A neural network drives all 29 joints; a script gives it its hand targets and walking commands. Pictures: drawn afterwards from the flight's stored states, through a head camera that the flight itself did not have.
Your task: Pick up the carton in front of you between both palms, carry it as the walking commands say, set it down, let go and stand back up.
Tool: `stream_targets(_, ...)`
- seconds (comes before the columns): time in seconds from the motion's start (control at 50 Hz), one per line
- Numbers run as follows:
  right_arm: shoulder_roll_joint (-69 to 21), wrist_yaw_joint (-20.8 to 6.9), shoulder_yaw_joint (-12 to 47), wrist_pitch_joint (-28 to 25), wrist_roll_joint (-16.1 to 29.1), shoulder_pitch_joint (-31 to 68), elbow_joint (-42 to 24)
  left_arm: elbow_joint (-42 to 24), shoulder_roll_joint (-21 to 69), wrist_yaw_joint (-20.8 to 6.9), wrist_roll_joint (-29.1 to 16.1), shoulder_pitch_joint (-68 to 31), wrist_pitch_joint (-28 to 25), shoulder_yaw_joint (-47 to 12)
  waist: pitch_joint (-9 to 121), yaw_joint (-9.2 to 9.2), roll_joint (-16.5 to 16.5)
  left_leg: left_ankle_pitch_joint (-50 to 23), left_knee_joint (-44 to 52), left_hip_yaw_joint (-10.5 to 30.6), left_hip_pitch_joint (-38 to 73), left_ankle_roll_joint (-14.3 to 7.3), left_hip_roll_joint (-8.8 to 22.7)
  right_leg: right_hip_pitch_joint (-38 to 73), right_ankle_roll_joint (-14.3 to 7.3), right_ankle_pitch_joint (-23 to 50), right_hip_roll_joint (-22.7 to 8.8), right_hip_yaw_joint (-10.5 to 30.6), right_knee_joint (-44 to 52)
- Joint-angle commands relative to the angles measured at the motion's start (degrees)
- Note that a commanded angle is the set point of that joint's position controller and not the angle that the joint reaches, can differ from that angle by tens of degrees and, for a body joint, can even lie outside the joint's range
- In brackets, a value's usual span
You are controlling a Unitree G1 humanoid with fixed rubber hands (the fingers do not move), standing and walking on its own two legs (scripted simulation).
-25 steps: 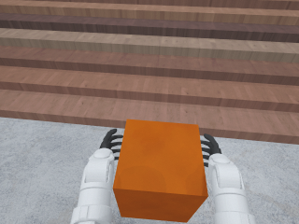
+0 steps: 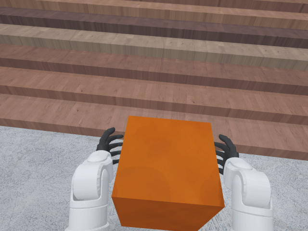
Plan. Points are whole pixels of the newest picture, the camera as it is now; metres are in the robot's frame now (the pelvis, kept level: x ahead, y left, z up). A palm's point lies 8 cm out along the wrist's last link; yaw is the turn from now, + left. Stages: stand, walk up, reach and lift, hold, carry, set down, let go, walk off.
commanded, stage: carry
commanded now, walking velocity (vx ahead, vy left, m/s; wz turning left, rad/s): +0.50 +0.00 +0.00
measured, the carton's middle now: (163, 177) +0.27 +0.00 +0.01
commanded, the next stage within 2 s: none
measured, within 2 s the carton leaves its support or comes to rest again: neither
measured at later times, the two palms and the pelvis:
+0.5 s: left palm (129, 90) +0.52 +0.12 +0.10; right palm (217, 93) +0.54 -0.17 +0.10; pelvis +0.26 -0.05 +0.02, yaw +2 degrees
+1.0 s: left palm (136, 30) +0.95 +0.15 +0.14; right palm (198, 36) +0.92 -0.15 +0.14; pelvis +0.56 +0.03 +0.00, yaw -2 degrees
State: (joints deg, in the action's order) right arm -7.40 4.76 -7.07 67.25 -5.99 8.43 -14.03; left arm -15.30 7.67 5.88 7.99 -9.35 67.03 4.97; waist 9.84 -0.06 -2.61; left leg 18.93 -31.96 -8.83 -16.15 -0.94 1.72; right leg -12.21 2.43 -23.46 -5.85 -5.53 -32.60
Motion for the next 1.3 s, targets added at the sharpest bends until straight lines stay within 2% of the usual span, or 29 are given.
stream_targets(0.0,-51.3,-14.0,39.6,0.7,21.5,29.3,-7.1,-6.0,53.8,-14.8,-25.0,-30.0,2.3,-40.2,7.8,2.16,23.3,-28.0,14.3,28.2,33.8,-8.1,18.4,-30.9,-0.1,-0.1,4.6,-8.0,-22.5)
stream_targets(0.04,-50.9,-13.3,39.9,1.7,22.4,30.8,-10.3,-6.7,53.1,-15.7,-26.6,-31.9,2.7,-41.2,5.2,2.57,13.2,-39.7,13.0,28.0,36.7,-12.1,21.8,-41.1,-1.9,-12.0,2.6,-1.3,-26.5)
stream_targets(0.08,-52.2,-12.6,41.4,1.9,23.4,33.9,-11.1,-9.0,51.5,-15.1,-27.6,-33.6,2.3,-40.9,8.1,2.76,7.2,-35.7,12.0,19.8,41.0,-8.2,18.0,-40.7,-3.7,-7.5,2.3,-1.6,-14.7)
stream_targets(0.18,-48.5,-14.3,41.4,3.5,24.9,31.5,-13.0,-6.3,50.5,-13.3,-23.9,-24.7,3.2,-38.4,7.8,1.04,14.7,-40.9,11.6,1.7,22.2,-2.5,11.3,-12.9,-5.1,16.0,7.5,-8.5,2.9)
stream_targets(0.24,-46.6,-14.9,41.2,4.6,23.9,30.5,-12.1,-4.9,51.7,-14.1,-23.1,-23.9,3.9,-37.7,13.1,-1.11,6.9,-33.2,-5.5,-4.9,2.5,-0.7,7.1,18.6,-5.6,14.2,7.2,-11.6,2.5)
stream_targets(0.26,-46.9,-14.6,41.1,5.1,25.0,32.4,-11.3,-4.8,49.4,-13.8,-22.7,-22.5,4.4,-35.6,13.6,-2.53,-4.4,-12.6,-21.1,-4.2,-4.2,2.2,2.4,20.3,-5.2,-4.3,-8.1,14.4,15.8)
stream_targets(0.28,-47.4,-15.1,41.3,5.3,24.9,33.3,-11.6,-4.0,49.1,-14.3,-22.7,-23.3,4.5,-34.9,10.5,-0.83,-12.2,7.2,-32.5,2.3,-16.8,2.4,-1.9,22.8,-9.0,-7.1,-19.7,37.6,25.0)
stream_targets(0.3,-45.7,-14.7,41.4,5.3,23.9,32.3,-11.4,-3.6,51.6,-14.6,-22.9,-23.5,4.7,-35.7,8.2,-0.73,-9.9,7.5,-36.3,8.9,-20.1,0.0,3.0,19.4,-9.5,-11.6,-20.6,34.2,25.8)
stream_targets(0.32,-49.3,-15.4,41.9,5.2,24.9,32.8,-9.3,-3.0,51.8,-14.7,-22.4,-25.0,4.3,-35.7,9.5,-0.56,-6.6,5.4,-41.3,7.7,-22.5,-2.0,3.4,20.4,-13.1,-0.5,-18.3,29.9,23.7)
stream_targets(0.38,-55.1,-15.0,42.4,2.9,24.7,34.2,-10.5,-7.8,54.4,-15.5,-23.9,-30.1,2.9,-38.9,9.5,-0.24,4.1,-4.8,-35.5,7.8,-20.3,-1.0,5.8,14.4,-8.8,10.6,-14.1,18.2,24.2)
stream_targets(0.46,-56.0,-12.6,42.6,0.3,21.2,30.7,-9.6,-9.6,54.6,-17.5,-27.2,-29.1,2.5,-40.6,10.5,-0.72,-3.9,-11.3,-27.9,3.1,-23.9,0.9,4.1,19.1,-4.3,22.7,-8.6,5.3,22.4)
stream_targets(0.5,-54.0,-11.7,42.0,0.4,20.6,29.8,-10.6,-11.5,51.6,-17.3,-27.6,-30.0,2.4,-41.7,8.0,-0.75,-0.7,-10.9,-22.7,2.5,-26.6,1.7,4.1,19.0,-7.4,26.9,-9.6,6.1,22.7)
stream_targets(0.56,-50.3,-10.3,43.2,1.4,20.9,32.9,-14.7,-11.7,49.0,-16.8,-28.2,-30.5,3.5,-39.1,5.6,-1.75,-7.0,-13.4,-18.0,1.2,-28.7,1.6,3.8,21.2,-7.0,32.9,-8.5,3.7,21.9)
stream_targets(0.64,-43.9,-9.5,42.4,3.5,22.2,42.7,-15.3,-11.2,42.4,-16.3,-28.5,-37.1,4.5,-38.7,4.5,-2.35,-2.7,-16.2,-8.8,0.1,-25.6,-0.3,2.0,21.8,-9.5,41.8,-8.2,1.5,19.7)
stream_targets(0.66,-42.5,-9.1,40.8,4.4,21.9,43.2,-13.7,-11.7,40.1,-15.9,-29.2,-42.6,5.2,-37.5,1.7,-1.8,-5.6,-18.8,-4.1,-0.4,-23.4,-0.8,2.2,19.0,-9.4,43.0,-5.8,-3.8,19.4)
stream_targets(0.68,-42.2,-9.0,41.1,5.7,22.3,46.9,-13.7,-10.4,41.2,-15.6,-29.7,-43.0,5.6,-37.0,1.5,-3.87,-4.2,-19.0,-3.5,-3.5,-20.5,-1.5,-0.2,19.0,-9.6,44.5,-6.3,-2.2,19.1)
stream_targets(0.76,-38.9,-9.6,37.3,8.0,24.7,56.9,-7.5,-5.5,38.4,-13.0,-29.2,-54.4,8.0,-35.2,9.4,1.24,-6.4,-14.7,2.0,-6.4,-3.5,-4.7,-5.4,21.9,-8.6,61.5,-5.1,-6.4,1.6)
stream_targets(0.78,-37.2,-10.1,33.6,9.0,23.5,55.5,-3.8,0.2,38.4,-12.6,-29.3,-55.1,8.8,-34.4,14.1,2.76,-5.4,-14.4,2.7,-7.3,9.4,-4.4,-6.2,14.4,-7.7,53.5,-4.6,-8.0,-7.8)
stream_targets(0.8,-38.3,-9.5,33.9,9.5,24.2,59.9,-1.7,-0.6,38.9,-12.2,-28.7,-59.1,8.7,-33.5,16.0,5.13,-2.7,-10.3,3.8,1.1,19.2,-5.5,-0.2,4.4,-6.7,39.6,-1.8,-7.9,-20.3)
stream_targets(0.82,-35.5,-10.1,33.2,9.2,25.3,61.7,-0.5,-0.2,39.7,-12.0,-30.0,-62.3,9.5,-33.2,20.4,3.66,14.3,-3.3,8.3,33.3,30.8,-13.7,19.5,-14.2,-5.2,11.5,5.0,-4.8,-36.9)
stream_targets(0.84,-36.7,-9.9,33.3,9.4,26.5,64.4,0.7,4.6,40.8,-11.8,-29.4,-62.3,10.4,-31.5,22.2,3.22,19.1,-1.5,14.9,40.3,33.5,-16.9,19.8,-22.3,-5.6,-4.3,8.5,3.7,-48.1)
stream_targets(0.9,-47.0,-10.7,31.7,9.7,29.2,70.9,2.8,5.1,46.0,-10.6,-29.4,-71.0,10.1,-29.2,16.4,3.03,4.2,-21.2,12.2,24.9,23.9,-10.0,15.5,-27.4,-7.7,3.6,2.6,6.3,-43.9)
stream_targets(0.94,-47.7,-11.3,32.0,8.8,30.6,78.5,0.8,4.3,48.0,-10.1,-28.4,-75.5,9.1,-29.0,19.5,2.35,5.0,-18.4,12.5,21.2,23.7,-8.6,14.0,-25.7,-6.6,4.5,2.2,6.3,-37.4)
stream_targets(0.98,-51.8,-11.3,31.7,8.1,32.1,85.7,1.0,9.7,52.5,-9.2,-27.4,-74.7,8.6,-28.4,20.7,2.28,9.8,-30.8,11.5,15.2,27.4,-9.1,12.9,-29.7,-6.0,7.1,2.1,4.3,-36.9)
stream_targets(1.02,-51.4,-11.4,29.9,8.3,31.7,86.1,0.2,9.5,51.9,-8.4,-26.7,-76.6,7.9,-27.9,20.2,1.91,5.7,-35.1,10.1,10.3,27.9,-8.6,11.1,-33.2,-4.9,9.5,1.7,2.9,-34.0)
stream_targets(1.1,-47.4,-10.2,26.4,8.7,26.9,81.8,5.7,11.6,51.1,-8.0,-26.3,-77.2,8.2,-27.7,17.4,3.13,9.8,-50.7,7.8,8.3,31.5,-5.9,9.1,-37.4,-4.4,13.8,3.1,-0.5,-27.7)
stream_targets(1.22,-48.5,-11.2,28.9,8.7,26.0,80.7,7.0,12.8,50.4,-8.9,-23.0,-74.2,7.8,-26.0,13.8,6.08,10.7,-63.1,-0.5,12.2,53.1,-9.5,11.4,-59.3,-7.4,1.0,5.5,-4.2,-40.3)
stream_targets(1.26,-51.0,-11.3,30.3,8.1,27.5,84.4,4.4,15.4,51.7,-10.0,-23.8,-73.3,7.9,-25.5,12.1,8.03,7.7,-81.7,-3.9,10.7,55.9,-8.0,8.2,-62.2,-8.4,-7.3,9.6,-8.9,-39.4)
stream_targets(1.28,-52.2,-11.5,30.1,8.0,27.6,83.2,5.6,15.0,51.5,-10.0,-24.0,-74.0,7.9,-26.0,13.9,6.07,7.9,-89.4,-6.2,9.9,51.9,-6.4,7.8,-53.2,-9.1,-3.0,11.0,-8.6,-33.5)
